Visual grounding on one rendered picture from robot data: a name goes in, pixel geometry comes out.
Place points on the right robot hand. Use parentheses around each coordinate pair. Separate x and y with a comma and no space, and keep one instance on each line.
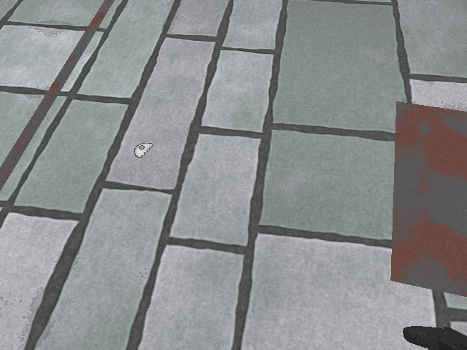
(435,338)

